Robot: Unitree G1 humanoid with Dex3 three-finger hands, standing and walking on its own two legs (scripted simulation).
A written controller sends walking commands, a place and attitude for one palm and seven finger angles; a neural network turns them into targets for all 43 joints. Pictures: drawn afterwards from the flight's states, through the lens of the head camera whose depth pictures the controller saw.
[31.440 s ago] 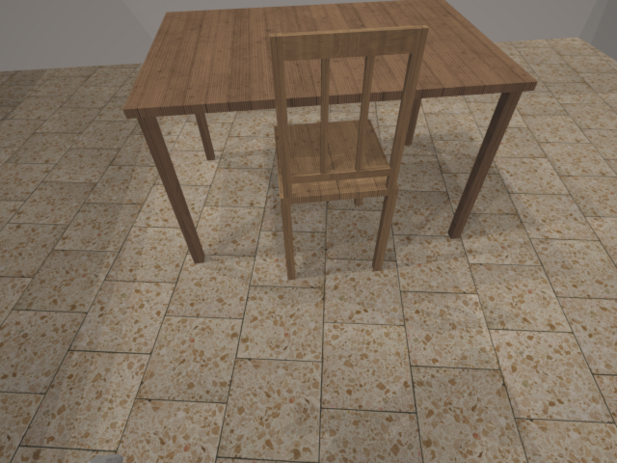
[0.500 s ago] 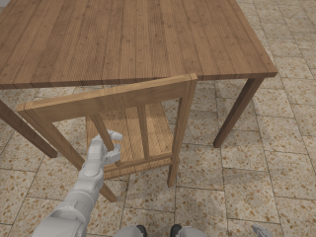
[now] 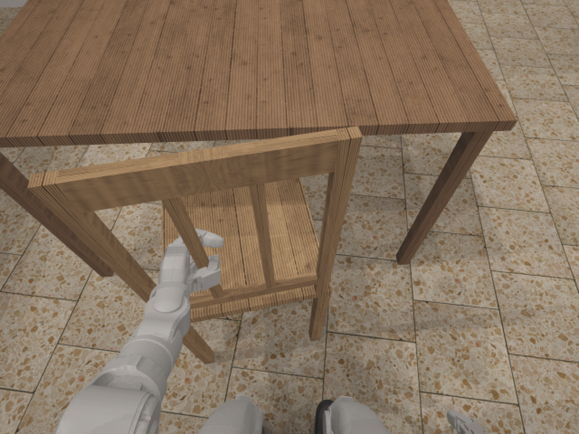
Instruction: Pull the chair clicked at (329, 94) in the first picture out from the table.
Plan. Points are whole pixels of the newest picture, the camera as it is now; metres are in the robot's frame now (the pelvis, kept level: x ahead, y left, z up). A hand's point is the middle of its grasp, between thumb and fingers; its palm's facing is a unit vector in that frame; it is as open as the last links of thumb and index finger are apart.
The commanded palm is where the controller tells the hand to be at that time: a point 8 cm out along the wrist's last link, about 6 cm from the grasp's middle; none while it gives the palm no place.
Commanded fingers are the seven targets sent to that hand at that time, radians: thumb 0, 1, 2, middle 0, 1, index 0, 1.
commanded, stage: step backward, pulling the chair out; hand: left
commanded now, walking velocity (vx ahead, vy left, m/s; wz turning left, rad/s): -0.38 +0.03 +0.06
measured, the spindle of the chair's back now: (199, 256) +0.38 +0.15 -0.05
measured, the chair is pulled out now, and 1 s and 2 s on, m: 0.16 0.22 0.32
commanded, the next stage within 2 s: none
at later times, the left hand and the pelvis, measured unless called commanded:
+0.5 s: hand (206, 292) +0.32 +0.13 -0.06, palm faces -0.02 -0.98 -0.19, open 5.2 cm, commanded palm +0.32 +0.18 -0.05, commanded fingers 0.00 0.90 0.90 -0.50 -1.45 -0.50 -1.45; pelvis -0.04 +0.02 +0.00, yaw +1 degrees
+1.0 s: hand (200, 307) +0.30 +0.14 -0.06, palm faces -0.05 -0.98 -0.19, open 5.2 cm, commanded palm +0.29 +0.19 -0.05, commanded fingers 0.00 0.90 0.90 -0.50 -1.45 -0.50 -1.45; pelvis -0.07 +0.03 +0.00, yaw +2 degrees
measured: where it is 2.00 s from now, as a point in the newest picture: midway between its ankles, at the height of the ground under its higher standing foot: outside the picture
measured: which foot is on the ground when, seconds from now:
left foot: up 0.00-0.10, down 0.12-1.00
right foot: down 0.00-0.98, up 1.00-1.00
